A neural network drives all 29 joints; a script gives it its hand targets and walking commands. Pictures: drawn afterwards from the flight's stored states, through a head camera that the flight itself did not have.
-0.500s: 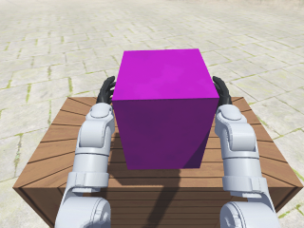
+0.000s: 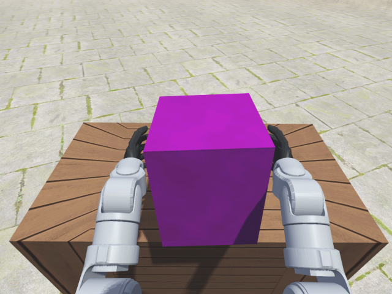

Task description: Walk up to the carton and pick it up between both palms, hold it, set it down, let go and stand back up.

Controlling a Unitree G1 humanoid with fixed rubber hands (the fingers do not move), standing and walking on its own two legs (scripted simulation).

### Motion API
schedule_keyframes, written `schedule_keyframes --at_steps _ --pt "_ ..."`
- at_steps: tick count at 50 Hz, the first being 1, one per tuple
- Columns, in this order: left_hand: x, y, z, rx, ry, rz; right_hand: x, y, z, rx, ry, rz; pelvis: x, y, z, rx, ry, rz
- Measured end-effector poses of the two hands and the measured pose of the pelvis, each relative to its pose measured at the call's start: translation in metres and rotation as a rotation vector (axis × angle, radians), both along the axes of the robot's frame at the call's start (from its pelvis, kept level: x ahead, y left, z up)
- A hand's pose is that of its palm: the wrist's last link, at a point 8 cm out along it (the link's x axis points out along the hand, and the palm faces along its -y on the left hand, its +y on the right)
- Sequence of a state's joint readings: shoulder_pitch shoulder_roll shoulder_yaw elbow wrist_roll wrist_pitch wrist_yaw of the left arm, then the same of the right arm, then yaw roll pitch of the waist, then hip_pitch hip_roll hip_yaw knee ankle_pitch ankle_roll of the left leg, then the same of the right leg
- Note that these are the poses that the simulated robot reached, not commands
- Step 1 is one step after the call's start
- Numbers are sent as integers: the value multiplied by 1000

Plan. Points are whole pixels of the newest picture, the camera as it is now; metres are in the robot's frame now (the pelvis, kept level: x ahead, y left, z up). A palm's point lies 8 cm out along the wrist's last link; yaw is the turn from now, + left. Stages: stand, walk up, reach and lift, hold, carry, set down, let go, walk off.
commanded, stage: hold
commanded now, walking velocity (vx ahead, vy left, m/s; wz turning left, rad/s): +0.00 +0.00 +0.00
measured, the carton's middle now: (206, 167) +0.37 +0.01 +0.11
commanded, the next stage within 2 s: none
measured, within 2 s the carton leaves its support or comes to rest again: neither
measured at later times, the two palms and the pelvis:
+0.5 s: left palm (133, 145) +0.35 +0.15 +0.18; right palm (288, 148) +0.34 -0.14 +0.19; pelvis -0.02 +0.01 +0.00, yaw +0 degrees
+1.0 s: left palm (133, 138) +0.35 +0.15 +0.20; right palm (291, 140) +0.35 -0.14 +0.21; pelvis +0.00 +0.00 +0.00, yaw +0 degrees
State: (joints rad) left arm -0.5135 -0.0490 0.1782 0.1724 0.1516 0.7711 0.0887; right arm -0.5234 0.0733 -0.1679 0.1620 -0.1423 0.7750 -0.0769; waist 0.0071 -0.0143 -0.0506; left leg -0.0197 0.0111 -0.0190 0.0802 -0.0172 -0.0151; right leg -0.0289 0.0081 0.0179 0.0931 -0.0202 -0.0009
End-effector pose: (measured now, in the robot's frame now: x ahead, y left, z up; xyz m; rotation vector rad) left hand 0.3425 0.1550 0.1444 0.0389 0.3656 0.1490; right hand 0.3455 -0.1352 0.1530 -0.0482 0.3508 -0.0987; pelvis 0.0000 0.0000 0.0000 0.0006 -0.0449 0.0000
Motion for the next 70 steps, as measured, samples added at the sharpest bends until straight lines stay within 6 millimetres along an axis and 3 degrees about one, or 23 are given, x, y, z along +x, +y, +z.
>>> schedule_keyframes --at_steps 3,8,11,13,17,20,22,27,29,31,35,39,41,45,48,50,55,57,60,64,66,68,70 --pt "-3 1 3 -9 -47 2 -4 1 3 27 -45 -10 -5 -1 0 1 24 3" --pt "-3 -1 60 6 -256 -15 -9 -1 58 28 -257 -22 -10 1 -1 2 50 5" --pt "1 -2 75 28 -248 -27 -7 -2 72 4 -256 -29 -8 3 -1 1 30 2" --pt "5 -2 66 37 -170 -34 -4 -3 62 -8 -180 -26 -7 4 -1 1 7 2" --pt "6 -3 21 26 10 -41 -2 -3 16 -25 1 -20 -8 6 -1 0 -17 0" --pt "4 -3 0 11 24 -33 -5 -3 -4 -3 19 -36 -12 6 -1 1 4 -4" --pt "6 -2 5 -2 -39 -33 -5 -3 2 30 -43 -52 -15 6 -1 3 34 -6" --pt "13 -2 60 1 -262 -30 2 -2 63 29 -270 -43 -20 8 -2 5 82 -9" --pt "14 -2 71 15 -261 -25 6 -1 74 8 -272 -30 -17 9 -2 3 68 -8" --pt "16 -2 66 28 -196 -20 11 -2 68 -8 -207 -17 -12 10 -1 2 42 -9" --pt "14 -3 27 24 -29 -17 11 -3 25 -18 -35 -8 -3 9 0 0 4 -9" --pt "8 -4 5 0 -18 -12 3 -4 2 17 -21 -25 -2 7 0 1 19 -9" --pt "8 -5 12 -5 -76 -13 2 -5 9 41 -79 -34 -4 6 -1 2 36 -9" --pt "7 -6 50 10 -222 -18 1 -7 45 49 -225 -31 -7 5 -1 3 52 -12" --pt "7 -6 64 21 -230 -15 2 -6 59 22 -235 -23 -4 5 -1 2 37 -9" --pt "8 -6 57 24 -174 -11 4 -6 53 5 -179 -17 -2 4 -1 1 21 -6" --pt "7 -3 7 10 15 -10 5 -3 6 -11 12 -5 -2 1 0 0 2 -4" --pt "5 -2 -5 -2 19 -7 3 -2 -4 2 17 -13 -4 0 -1 1 14 -3" --pt "5 -1 7 -13 -81 -5 3 -1 10 43 -82 -24 -9 0 -1 2 46 -5" --pt "6 1 53 15 -240 -3 5 1 53 45 -243 -12 -12 1 -1 3 64 -5" --pt "7 2 66 31 -246 -1 6 2 63 23 -250 -4 -10 3 -1 2 53 -2" --pt "9 2 64 41 -196 -2 9 2 59 5 -201 2 -8 3 -1 2 37 -2" --pt "11 2 48 38 -111 -5 11 2 44 -13 -117 5 -6 4 -1 1 19 -2"
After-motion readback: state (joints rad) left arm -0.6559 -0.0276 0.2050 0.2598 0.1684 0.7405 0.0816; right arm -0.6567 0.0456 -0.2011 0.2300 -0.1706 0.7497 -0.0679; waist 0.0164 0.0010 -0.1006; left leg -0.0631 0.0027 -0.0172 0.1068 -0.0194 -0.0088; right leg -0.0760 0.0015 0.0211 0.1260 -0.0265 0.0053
